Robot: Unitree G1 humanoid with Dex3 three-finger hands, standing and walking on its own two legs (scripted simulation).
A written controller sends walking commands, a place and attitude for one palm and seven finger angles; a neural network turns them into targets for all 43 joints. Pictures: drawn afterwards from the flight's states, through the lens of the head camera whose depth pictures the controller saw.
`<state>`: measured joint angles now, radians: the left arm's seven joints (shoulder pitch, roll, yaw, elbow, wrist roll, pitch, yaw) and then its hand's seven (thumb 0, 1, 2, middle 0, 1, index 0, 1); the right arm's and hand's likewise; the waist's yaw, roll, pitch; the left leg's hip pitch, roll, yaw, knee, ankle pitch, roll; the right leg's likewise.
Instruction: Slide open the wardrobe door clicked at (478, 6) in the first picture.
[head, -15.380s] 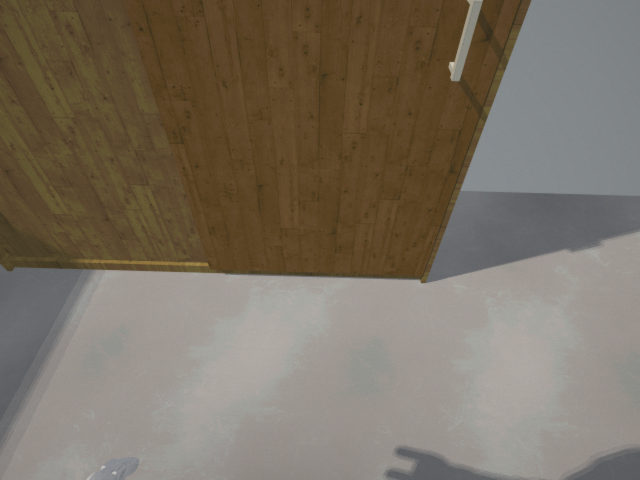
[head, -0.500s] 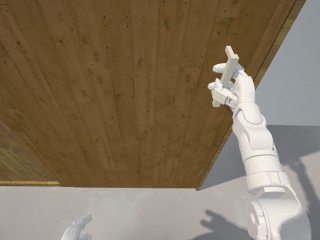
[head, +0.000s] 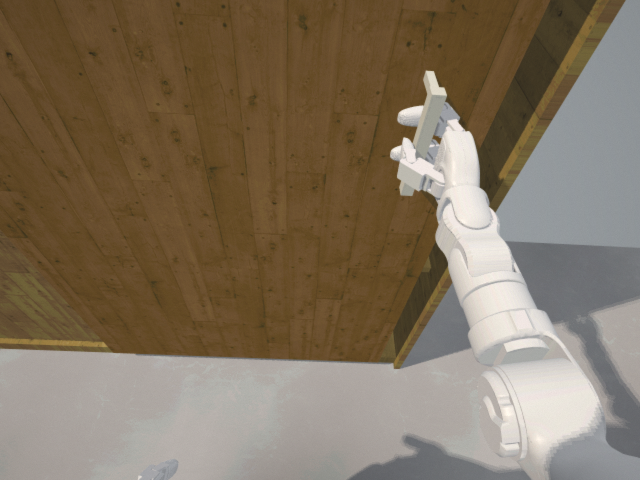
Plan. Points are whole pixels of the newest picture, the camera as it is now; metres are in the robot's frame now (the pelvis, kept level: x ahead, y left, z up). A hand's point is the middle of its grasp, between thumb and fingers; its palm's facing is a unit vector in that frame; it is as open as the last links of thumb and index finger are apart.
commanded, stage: step sideways, sliding the door along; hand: right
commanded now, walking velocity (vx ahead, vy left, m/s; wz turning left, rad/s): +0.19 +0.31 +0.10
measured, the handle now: (417, 137) +0.51 -0.08 +0.16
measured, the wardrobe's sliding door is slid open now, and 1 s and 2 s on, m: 0.06 0.19 0.64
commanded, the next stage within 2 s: none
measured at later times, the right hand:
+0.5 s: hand (363, 159) +0.47 -0.01 +0.16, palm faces +0.12 +0.98 -0.14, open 5.6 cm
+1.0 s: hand (290, 151) +0.48 +0.08 +0.15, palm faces +0.38 +0.92 -0.12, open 5.9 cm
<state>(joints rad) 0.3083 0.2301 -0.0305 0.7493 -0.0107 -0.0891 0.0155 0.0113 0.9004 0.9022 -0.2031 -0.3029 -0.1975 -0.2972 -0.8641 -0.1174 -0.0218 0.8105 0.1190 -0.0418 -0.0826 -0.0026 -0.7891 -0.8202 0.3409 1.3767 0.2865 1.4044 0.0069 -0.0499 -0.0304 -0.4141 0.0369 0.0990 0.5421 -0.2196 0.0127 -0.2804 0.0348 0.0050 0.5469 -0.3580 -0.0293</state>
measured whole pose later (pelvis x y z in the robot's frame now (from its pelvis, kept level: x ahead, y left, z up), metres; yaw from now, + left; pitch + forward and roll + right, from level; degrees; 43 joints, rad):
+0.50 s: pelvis +0.02 +0.13 +0.00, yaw -1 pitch -1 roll -3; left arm 0.14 0.25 0.02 0.69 0.00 -0.04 0.10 0.01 0.90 0.90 -0.20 -0.30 -0.20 -0.30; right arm -0.76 -0.21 -0.09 0.58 0.06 -0.12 -0.08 -0.02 -0.76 -0.86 0.45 1.40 0.32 1.40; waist -0.03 0.01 0.20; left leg -0.25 -0.04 0.10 0.54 -0.28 0.14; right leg -0.44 -0.03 -0.11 0.94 -0.43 0.04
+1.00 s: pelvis +0.07 +0.31 -0.02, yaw -4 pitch -2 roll +3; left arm 0.07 0.19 0.00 0.64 -0.06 -0.09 0.02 0.01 0.90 0.90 -0.21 -0.30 -0.20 -0.30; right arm -0.61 -0.25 -0.17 0.25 0.09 -0.10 -0.15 -0.02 -0.78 -0.86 0.45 1.40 0.22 1.41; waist -0.10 -0.11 0.27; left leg -0.31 0.07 0.10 0.70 -0.34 -0.06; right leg -0.36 -0.31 0.09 0.85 -0.45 0.05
